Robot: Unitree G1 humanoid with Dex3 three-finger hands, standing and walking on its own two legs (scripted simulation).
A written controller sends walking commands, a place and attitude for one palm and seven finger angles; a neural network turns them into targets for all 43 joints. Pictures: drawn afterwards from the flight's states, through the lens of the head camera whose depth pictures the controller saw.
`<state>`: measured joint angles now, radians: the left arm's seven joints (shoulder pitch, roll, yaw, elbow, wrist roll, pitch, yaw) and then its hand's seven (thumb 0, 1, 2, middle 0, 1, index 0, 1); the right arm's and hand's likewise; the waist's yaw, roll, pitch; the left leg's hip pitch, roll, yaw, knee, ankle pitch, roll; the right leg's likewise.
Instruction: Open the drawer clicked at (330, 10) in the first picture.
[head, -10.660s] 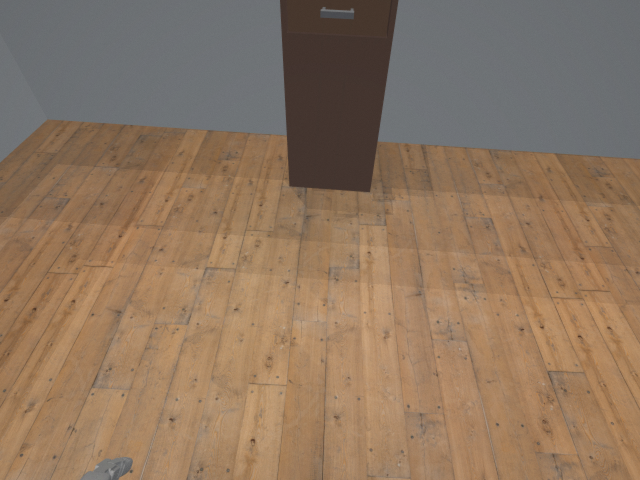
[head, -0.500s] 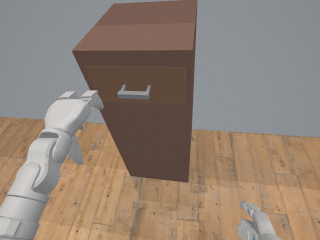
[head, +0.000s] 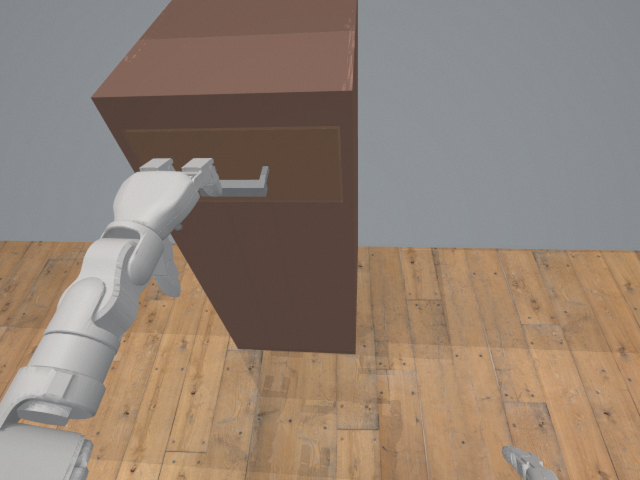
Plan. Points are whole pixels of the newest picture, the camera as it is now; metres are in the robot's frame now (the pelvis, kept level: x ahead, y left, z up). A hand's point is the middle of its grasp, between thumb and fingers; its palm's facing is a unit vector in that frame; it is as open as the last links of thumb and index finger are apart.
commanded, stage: move the hooked fingers above the handle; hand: left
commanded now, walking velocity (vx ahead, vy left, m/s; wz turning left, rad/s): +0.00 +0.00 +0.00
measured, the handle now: (235, 180) +0.57 +0.20 +0.03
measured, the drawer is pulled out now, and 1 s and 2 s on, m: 0.00 0.00 0.00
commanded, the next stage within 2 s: none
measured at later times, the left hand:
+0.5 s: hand (210, 196) +0.46 +0.20 +0.10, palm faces +0.00 -0.03 -1.00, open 13.8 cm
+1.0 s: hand (236, 172) +0.52 +0.18 +0.09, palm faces -0.01 -0.02 -1.00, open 13.8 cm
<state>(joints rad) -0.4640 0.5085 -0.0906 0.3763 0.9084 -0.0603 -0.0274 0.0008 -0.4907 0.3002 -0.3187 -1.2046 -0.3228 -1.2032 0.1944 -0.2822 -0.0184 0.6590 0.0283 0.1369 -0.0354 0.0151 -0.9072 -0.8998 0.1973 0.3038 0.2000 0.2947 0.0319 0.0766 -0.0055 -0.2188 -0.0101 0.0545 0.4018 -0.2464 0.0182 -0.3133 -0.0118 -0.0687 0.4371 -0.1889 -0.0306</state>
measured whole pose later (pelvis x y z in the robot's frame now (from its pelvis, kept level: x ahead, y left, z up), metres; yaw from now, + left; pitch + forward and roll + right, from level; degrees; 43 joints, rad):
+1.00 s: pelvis +0.02 +0.00 -0.01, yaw -1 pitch +13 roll +0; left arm -0.91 0.45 -0.08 0.96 1.04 -0.03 0.16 0.00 -0.49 0.30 -0.34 -1.22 -0.33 -1.20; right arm 0.32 -0.27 -0.06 0.71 0.00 0.13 -0.02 0.01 -0.91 -0.90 0.20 0.30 0.20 0.29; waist -0.08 0.06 -0.08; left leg -0.43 0.01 0.07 0.52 -0.32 0.02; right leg -0.52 0.00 -0.05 0.54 -0.25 -0.03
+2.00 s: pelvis +0.02 +0.01 -0.01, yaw -1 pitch +13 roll +0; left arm -0.88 0.46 -0.11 0.93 1.03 -0.10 0.17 0.00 -0.49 0.30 -0.32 -1.21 -0.33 -1.21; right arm 0.35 -0.27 -0.06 0.71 0.01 0.11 -0.03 0.01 -0.91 -0.90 0.20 0.30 0.20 0.29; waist -0.07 0.05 -0.09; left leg -0.45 0.00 0.06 0.55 -0.33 0.03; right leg -0.53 -0.01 -0.05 0.54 -0.24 -0.01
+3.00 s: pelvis +0.02 +0.00 -0.02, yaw -2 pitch +14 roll +0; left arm -0.89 0.46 -0.06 0.94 1.08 -0.11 0.25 0.00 -0.49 0.30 -0.38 -1.24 -0.33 -1.21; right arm 0.29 -0.27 -0.05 0.68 0.00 0.10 -0.05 0.01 -0.91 -0.90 0.20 0.30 0.20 0.29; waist -0.10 0.06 -0.08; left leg -0.48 0.01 0.08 0.57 -0.34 0.02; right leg -0.57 0.01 -0.04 0.58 -0.25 -0.03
